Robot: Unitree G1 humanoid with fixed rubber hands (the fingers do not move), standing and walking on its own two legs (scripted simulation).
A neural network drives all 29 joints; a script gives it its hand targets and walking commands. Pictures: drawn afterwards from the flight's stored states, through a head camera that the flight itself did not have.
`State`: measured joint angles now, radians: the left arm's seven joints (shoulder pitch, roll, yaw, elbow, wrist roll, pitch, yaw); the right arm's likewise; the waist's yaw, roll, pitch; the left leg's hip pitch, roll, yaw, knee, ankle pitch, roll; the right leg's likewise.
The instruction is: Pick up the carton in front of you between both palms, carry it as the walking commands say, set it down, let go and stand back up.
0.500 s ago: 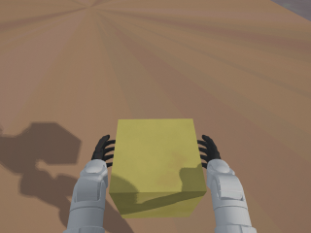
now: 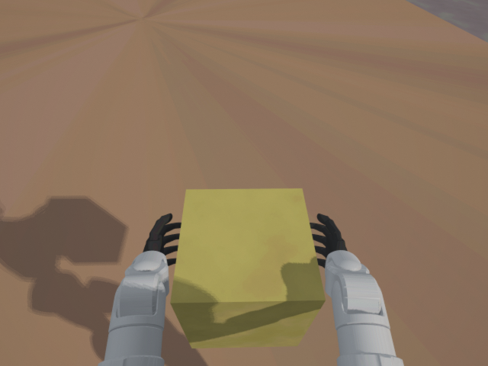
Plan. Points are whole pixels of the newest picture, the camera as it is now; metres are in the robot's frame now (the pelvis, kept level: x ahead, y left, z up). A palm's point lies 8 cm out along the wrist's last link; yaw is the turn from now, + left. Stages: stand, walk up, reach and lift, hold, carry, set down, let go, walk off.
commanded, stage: carry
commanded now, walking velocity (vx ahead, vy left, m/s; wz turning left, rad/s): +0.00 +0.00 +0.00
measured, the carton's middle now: (244, 271) +0.30 +0.00 -0.04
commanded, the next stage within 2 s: hold in 0.34 s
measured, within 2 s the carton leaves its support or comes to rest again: neither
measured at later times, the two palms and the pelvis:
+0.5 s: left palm (158, 269) +0.26 +0.14 +0.04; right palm (342, 269) +0.26 -0.16 +0.04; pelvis -0.01 -0.01 +0.01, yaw -1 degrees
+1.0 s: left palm (163, 266) +0.27 +0.13 +0.04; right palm (352, 278) +0.24 -0.17 +0.04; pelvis -0.06 +0.01 +0.00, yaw -5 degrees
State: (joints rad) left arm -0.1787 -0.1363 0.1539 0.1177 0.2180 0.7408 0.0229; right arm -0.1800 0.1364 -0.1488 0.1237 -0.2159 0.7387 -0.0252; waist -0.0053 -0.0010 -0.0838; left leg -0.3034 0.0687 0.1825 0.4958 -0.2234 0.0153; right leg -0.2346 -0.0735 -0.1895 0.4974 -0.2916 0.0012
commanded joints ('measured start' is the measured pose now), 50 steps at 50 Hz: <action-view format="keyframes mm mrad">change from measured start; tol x8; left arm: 1 -425 -858 -554 -65 -228 -35 -212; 17 -431 -864 -554 -60 -230 -36 -215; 18 -306 -885 -530 -73 -227 -29 -218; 34 -447 -874 -484 -10 -176 -55 -226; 43 -661 -951 -418 130 -164 -60 -277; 50 -937 -938 -128 464 -25 -145 -245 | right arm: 1 -431 859 553 -72 231 -36 214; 26 -372 837 497 -79 188 -70 206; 40 -536 923 441 84 182 -65 267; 50 -974 837 83 485 -7 -191 301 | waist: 1 0 4 -234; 17 1 3 -239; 18 3 -32 -132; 50 2 47 31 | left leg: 1 114 105 -104 -56 224 -3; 17 111 106 -104 -55 212 -5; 18 327 -162 -252 -90 451 22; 20 377 -140 -290 -90 526 12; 40 356 -150 -251 -134 7 9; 47 199 -120 -298 -126 -318 4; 50 161 -115 -309 -106 -331 1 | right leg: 1 50 -103 98 -73 208 -6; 17 43 -102 103 -73 203 -11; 18 122 142 270 -126 489 -29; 20 163 140 296 -120 557 -24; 26 235 151 285 -157 411 -15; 45 -3 128 267 -154 -213 -67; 50 -3 145 261 -43 -162 -58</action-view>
